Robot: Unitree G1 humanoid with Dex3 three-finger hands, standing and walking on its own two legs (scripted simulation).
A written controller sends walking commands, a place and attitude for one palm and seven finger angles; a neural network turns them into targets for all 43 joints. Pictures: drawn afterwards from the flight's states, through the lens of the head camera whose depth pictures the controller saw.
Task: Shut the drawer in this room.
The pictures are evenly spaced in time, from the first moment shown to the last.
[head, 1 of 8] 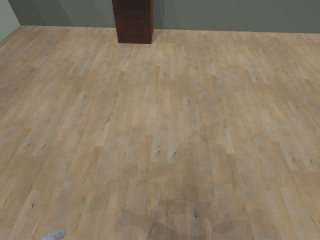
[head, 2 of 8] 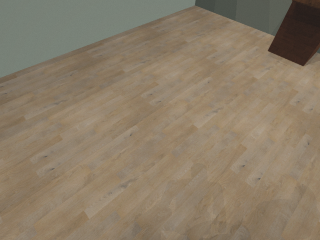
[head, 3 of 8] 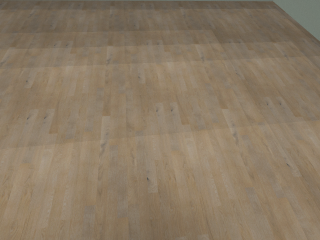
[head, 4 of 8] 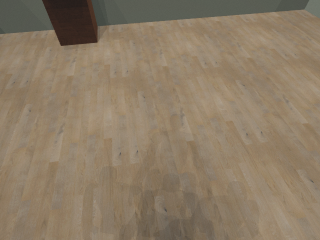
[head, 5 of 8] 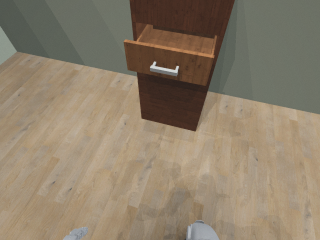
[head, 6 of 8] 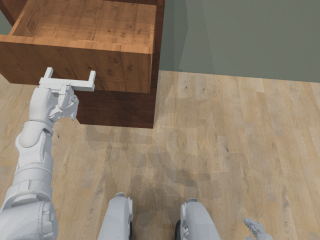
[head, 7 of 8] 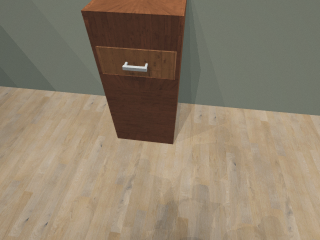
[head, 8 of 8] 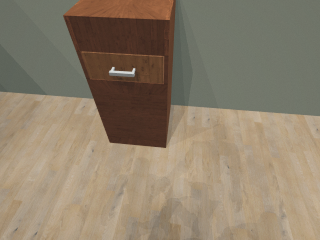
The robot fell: no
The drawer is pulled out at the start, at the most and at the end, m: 0.17 0.17 0.00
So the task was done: yes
